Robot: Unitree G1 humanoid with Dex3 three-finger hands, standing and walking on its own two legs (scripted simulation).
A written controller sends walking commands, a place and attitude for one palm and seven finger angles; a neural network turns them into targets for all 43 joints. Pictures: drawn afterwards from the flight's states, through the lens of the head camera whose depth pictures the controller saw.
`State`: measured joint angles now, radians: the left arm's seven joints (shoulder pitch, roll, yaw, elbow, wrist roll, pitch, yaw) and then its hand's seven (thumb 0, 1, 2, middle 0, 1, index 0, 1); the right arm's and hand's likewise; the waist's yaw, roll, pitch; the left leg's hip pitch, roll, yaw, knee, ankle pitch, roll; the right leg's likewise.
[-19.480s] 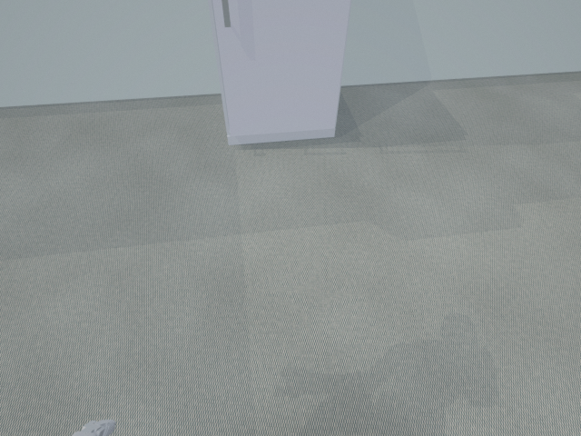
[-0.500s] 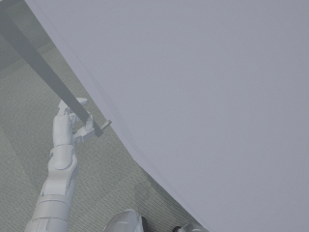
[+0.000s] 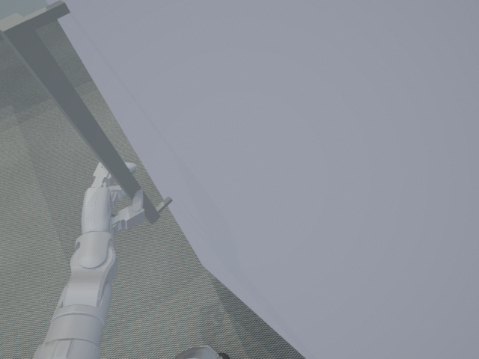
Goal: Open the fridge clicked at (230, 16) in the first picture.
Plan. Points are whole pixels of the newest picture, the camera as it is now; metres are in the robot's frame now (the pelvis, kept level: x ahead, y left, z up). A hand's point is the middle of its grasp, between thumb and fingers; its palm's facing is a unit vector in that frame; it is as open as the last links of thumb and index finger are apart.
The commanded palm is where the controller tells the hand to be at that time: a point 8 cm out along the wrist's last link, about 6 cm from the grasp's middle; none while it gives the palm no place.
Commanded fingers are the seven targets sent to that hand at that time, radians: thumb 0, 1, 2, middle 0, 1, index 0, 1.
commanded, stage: walk backward, drawing the door open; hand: left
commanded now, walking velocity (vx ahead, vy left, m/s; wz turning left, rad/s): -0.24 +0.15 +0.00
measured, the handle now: (120, 148) +0.41 +0.18 +0.12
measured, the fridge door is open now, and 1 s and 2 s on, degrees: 14 49 80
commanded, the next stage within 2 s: none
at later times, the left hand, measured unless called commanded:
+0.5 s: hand (73, 288) +0.22 +0.25 +0.04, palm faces +0.28 -0.90 -0.34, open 7.1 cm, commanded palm +0.18 +0.29 +0.02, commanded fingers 0.00 0.90 0.90 -0.45 -1.40 -0.45 -1.40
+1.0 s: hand out of the picture +0.05 +0.30 +0.03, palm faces +0.10 -0.95 -0.28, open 7.3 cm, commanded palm +0.01 +0.35 +0.02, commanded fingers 0.00 0.90 0.90 -0.45 -1.40 -0.45 -1.40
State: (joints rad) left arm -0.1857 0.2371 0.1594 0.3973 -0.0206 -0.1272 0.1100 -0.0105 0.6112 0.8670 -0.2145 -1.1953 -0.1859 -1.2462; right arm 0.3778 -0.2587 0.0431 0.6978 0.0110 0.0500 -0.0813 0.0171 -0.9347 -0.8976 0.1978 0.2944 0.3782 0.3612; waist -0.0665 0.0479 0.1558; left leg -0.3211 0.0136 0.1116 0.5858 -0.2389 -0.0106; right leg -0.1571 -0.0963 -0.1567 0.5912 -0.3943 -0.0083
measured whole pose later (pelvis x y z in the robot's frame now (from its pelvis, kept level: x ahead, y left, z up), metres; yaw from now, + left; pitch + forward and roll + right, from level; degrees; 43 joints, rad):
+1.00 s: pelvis -0.30 +0.16 -0.01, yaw -2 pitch -2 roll +2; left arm -0.22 0.15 0.04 0.40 -0.01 -0.12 0.11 -0.11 0.48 0.63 -0.28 -1.43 -0.33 -1.35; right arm 0.12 -0.20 0.04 0.65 0.02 0.04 -0.08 0.01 -0.90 -0.90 0.20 0.30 0.20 0.30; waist 0.02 0.10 0.16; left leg -0.50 0.01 0.07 0.96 -0.42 -0.04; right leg -0.32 -0.08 -0.10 0.66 -0.31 -0.02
